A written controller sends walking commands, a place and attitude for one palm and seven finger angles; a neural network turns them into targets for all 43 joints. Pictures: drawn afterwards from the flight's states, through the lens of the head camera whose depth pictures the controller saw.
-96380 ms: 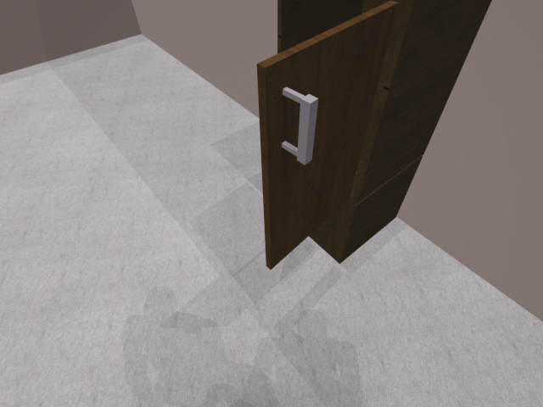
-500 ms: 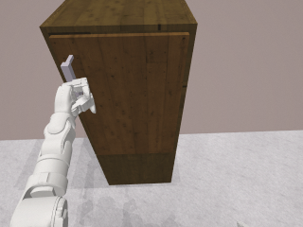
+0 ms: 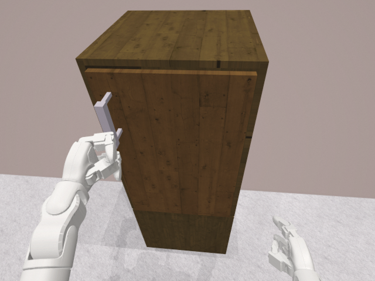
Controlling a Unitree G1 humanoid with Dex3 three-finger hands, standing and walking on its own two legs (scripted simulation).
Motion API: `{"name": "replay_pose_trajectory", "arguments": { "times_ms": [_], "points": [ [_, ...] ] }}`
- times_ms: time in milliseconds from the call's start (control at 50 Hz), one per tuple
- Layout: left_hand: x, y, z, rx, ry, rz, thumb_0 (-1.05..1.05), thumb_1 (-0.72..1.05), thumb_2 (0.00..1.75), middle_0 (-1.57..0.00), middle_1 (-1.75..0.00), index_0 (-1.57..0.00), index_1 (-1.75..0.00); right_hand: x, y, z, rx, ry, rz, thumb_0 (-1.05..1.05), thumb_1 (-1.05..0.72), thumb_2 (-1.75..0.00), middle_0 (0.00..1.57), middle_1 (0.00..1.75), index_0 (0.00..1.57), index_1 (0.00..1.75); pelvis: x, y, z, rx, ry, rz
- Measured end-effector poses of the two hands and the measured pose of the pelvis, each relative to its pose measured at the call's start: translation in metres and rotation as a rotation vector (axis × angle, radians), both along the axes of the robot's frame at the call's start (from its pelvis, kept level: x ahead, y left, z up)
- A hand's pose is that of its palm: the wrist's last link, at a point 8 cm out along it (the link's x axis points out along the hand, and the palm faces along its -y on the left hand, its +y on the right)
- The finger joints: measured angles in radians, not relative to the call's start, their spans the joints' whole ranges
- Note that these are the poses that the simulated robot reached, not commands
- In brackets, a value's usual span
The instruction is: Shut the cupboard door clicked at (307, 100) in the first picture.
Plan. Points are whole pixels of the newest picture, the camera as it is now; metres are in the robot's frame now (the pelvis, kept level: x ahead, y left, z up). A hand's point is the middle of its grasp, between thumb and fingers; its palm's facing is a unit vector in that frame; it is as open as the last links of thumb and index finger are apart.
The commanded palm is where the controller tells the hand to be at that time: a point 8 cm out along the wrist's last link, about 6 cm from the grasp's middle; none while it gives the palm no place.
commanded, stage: draw the hand back to the body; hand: left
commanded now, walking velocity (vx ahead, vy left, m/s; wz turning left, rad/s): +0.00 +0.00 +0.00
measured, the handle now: (111, 121) +0.43 +0.24 +0.14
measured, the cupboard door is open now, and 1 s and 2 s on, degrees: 0 0 0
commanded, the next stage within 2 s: step back with the hand held close in 1.40 s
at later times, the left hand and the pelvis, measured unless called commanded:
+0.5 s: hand (73, 196) +0.21 +0.22 +0.15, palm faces +0.30 -0.91 -0.27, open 3.1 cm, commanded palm +0.17 +0.26 +0.17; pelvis -0.04 -0.01 +0.00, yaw -1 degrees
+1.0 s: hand (32, 203) +0.19 +0.28 +0.16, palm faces +0.42 -0.83 -0.37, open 5.9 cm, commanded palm +0.14 +0.31 +0.18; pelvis -0.01 +0.02 +0.01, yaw -2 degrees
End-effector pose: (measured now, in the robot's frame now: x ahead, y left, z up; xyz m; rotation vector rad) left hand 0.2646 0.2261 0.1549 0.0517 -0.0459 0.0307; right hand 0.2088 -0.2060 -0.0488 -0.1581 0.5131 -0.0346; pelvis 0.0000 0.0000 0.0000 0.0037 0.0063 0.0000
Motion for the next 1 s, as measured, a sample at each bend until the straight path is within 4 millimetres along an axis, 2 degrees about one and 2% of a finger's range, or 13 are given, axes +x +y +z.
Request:
{"name": "replay_pose_trajectory", "arguments": {
  "times_ms": [80,160,240,360,420,560,640,740,900,1000],
  "points": [
    [-0.009,0.006,0.005,0.003,0.005,0.016,0.01,0.90,0.90,-1.30,-1.50,-1.30,-1.50,-0.013,-0.006,-0.008,0.016,0.048,-0.023,0.01,-0.90,-0.90,0.20,0.30,0.20,0.30,0.003,-0.004,0.001,0.004,-0.008,-0.008],
    [-0.024,0.019,0.001,0.002,0.037,0.049,0.01,0.90,0.90,-1.30,-1.50,-1.30,-1.50,-0.031,-0.017,-0.017,0.009,0.100,-0.051,0.01,-0.90,-0.90,0.20,0.30,0.20,0.30,0.000,-0.008,0.002,0.006,-0.017,-0.011],
    [-0.043,0.027,0.000,0.012,0.035,0.071,0.01,0.90,0.90,-1.30,-1.50,-1.30,-1.50,-0.048,-0.029,-0.022,-0.015,0.124,-0.073,0.01,-0.90,-0.90,0.20,0.30,0.20,0.30,-0.007,-0.011,0.002,0.004,-0.030,-0.009],
    [-0.064,0.027,0.011,0.061,-0.031,0.075,0.01,0.90,0.90,-1.27,-1.46,-1.26,-1.46,-0.066,-0.042,-0.023,-0.049,0.112,-0.095,0.01,-0.90,-0.90,0.20,0.30,0.20,0.30,-0.022,-0.013,0.001,-0.001,-0.049,-0.003],
    [-0.073,0.031,0.015,0.166,-0.060,0.185,0.01,0.90,0.90,-1.22,-1.41,-1.21,-1.41,-0.073,-0.043,-0.023,-0.052,0.111,-0.102,0.01,-0.90,-0.90,0.20,0.30,0.20,0.30,-0.031,-0.013,0.002,-0.004,-0.057,-0.004],
    [-0.103,0.045,0.005,0.263,-0.053,0.315,0.01,0.89,0.90,-1.06,-1.24,-1.06,-1.23,-0.088,-0.035,-0.028,-0.048,0.166,-0.097,0.01,-0.90,-0.90,0.20,0.30,0.20,0.30,-0.039,-0.010,0.006,-0.009,-0.066,-0.013],
    [-0.114,0.054,0.013,0.298,-0.091,0.360,0.01,0.89,0.90,-0.96,-1.12,-0.95,-1.12,-0.088,-0.027,-0.030,-0.052,0.184,-0.080,0.01,-0.90,-0.90,0.20,0.30,0.20,0.30,-0.038,-0.005,0.008,-0.012,-0.078,-0.011],
    [-0.117,0.064,0.023,0.323,-0.132,0.383,0.01,0.89,0.90,-0.83,-0.98,-0.82,-0.97,-0.078,-0.015,-0.028,-0.040,0.173,-0.068,0.01,-0.90,-0.90,0.20,0.30,0.20,0.30,-0.032,0.002,0.010,-0.010,-0.086,-0.015],
    [-0.114,0.077,0.017,0.334,-0.091,0.376,0.01,0.89,0.90,-0.61,-0.74,-0.60,-0.73,-0.056,-0.001,-0.017,-0.031,0.135,-0.060,0.01,-0.90,-0.90,0.20,0.30,0.20,0.30,-0.020,0.012,0.011,-0.006,-0.079,-0.029],
    [-0.119,0.087,0.021,0.363,-0.090,0.394,0.01,0.89,0.90,-0.47,-0.59,-0.47,-0.59,-0.044,0.003,-0.013,-0.042,0.125,-0.050,0.01,-0.90,-0.90,0.20,0.30,0.20,0.30,-0.011,0.018,0.011,-0.009,-0.072,-0.030]
  ]
}}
